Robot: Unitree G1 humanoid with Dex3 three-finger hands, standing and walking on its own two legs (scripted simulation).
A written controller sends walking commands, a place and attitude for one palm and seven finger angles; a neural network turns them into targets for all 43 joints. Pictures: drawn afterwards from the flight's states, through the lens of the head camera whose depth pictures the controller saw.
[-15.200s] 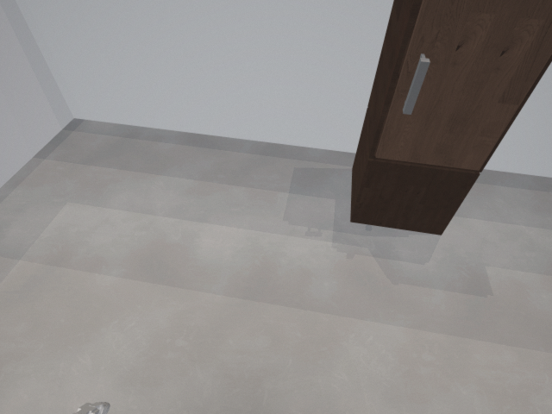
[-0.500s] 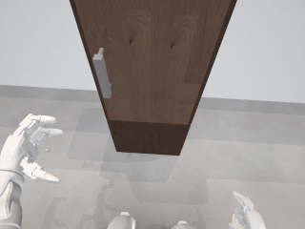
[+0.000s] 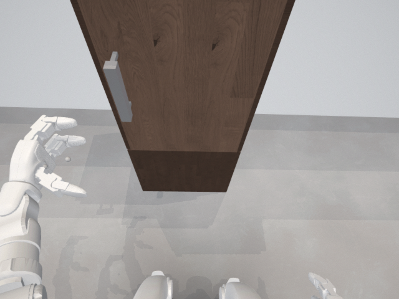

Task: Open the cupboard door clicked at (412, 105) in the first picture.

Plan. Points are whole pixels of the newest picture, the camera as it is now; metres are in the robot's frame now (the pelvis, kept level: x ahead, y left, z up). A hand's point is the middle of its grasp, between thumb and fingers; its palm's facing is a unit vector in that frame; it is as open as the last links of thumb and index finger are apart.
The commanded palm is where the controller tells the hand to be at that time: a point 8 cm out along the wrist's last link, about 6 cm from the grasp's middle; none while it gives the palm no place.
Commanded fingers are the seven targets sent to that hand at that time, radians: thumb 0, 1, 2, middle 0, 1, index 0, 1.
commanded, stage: move the hooked fingers beside the handle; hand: left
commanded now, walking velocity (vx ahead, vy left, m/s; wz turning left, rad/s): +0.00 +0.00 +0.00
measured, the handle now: (121, 88) +0.57 +0.20 +0.04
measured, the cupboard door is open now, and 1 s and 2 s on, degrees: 0 0 0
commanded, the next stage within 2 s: slide the fingers in behind the handle in 1.84 s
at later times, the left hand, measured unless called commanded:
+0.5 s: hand (80, 131) +0.44 +0.26 +0.05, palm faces +0.02 -1.00 -0.01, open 14.0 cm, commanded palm +0.42 +0.31 +0.05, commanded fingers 0.00 -0.50 0.30 -0.30 -1.20 -0.30 -1.20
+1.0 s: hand (91, 107) +0.50 +0.25 +0.05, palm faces +0.01 -1.00 -0.02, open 14.0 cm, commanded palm +0.49 +0.30 +0.05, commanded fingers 0.00 -0.50 0.30 -0.30 -1.20 -0.30 -1.20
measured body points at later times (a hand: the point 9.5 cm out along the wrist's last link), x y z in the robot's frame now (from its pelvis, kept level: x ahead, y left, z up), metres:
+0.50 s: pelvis +0.00 +0.01 -0.01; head +0.11 +0.03 +0.43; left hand +0.43 +0.31 +0.05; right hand +0.06 -0.26 -0.11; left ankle +0.03 +0.11 -0.67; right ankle +0.00 -0.11 -0.67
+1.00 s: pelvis +0.00 +0.01 -0.02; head +0.14 +0.04 +0.40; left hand +0.49 +0.31 +0.05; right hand +0.01 -0.27 -0.12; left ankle +0.03 +0.11 -0.67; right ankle +0.00 -0.11 -0.67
